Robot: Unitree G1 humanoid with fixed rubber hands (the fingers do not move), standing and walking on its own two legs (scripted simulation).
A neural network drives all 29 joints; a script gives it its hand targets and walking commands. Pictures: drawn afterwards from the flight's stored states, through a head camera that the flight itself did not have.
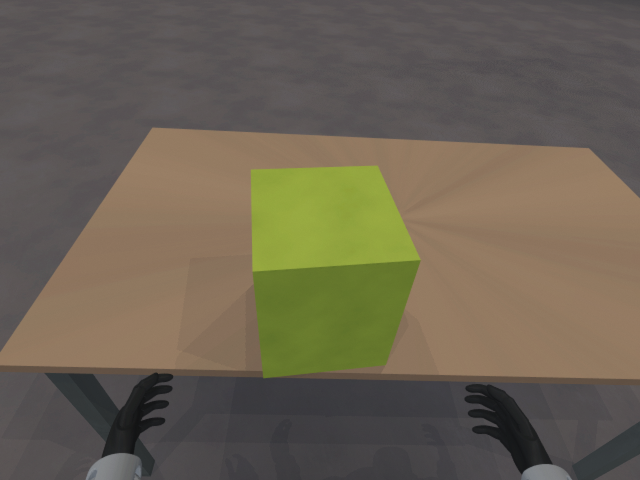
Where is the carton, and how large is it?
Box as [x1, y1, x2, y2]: [251, 166, 420, 377]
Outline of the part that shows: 377,166 251,170 252,270 263,377 385,364 420,259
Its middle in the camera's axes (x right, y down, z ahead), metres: +0.00 +0.05 +0.61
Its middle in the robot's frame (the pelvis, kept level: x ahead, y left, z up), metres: +0.43 +0.00 +0.03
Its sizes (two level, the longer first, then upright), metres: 0.210 0.200 0.250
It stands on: a table, 0.67 m high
